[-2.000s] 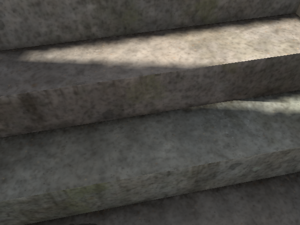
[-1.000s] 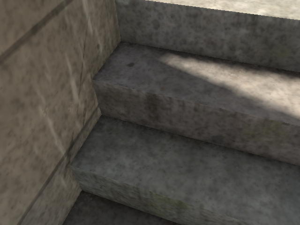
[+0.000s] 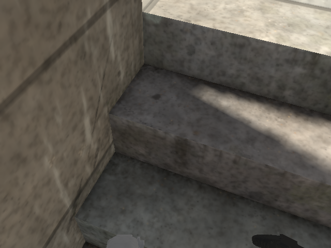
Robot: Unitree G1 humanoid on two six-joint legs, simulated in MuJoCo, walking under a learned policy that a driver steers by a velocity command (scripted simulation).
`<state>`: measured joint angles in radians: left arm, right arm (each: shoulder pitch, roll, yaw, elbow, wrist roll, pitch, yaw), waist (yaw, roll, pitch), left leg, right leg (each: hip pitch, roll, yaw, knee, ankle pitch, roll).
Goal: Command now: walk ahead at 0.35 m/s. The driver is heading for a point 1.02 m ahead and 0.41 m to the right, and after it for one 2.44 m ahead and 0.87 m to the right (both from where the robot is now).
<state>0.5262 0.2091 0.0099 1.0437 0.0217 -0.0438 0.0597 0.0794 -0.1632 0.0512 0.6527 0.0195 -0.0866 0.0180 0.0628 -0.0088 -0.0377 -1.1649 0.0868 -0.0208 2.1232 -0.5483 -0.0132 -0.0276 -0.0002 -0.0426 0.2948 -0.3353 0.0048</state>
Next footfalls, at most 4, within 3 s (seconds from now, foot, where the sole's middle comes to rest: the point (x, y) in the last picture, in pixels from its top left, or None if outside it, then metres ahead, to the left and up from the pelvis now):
0.10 left None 0.23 0.15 -0.58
0.66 right None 0.17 -0.13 -0.58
1.22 left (168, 210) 0.47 0.05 -0.39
1.80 right None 0.38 -0.36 -0.39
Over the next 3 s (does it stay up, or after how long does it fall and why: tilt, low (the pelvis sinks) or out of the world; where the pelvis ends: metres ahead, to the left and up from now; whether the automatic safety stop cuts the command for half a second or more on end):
stays up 0.74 -0.40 0.71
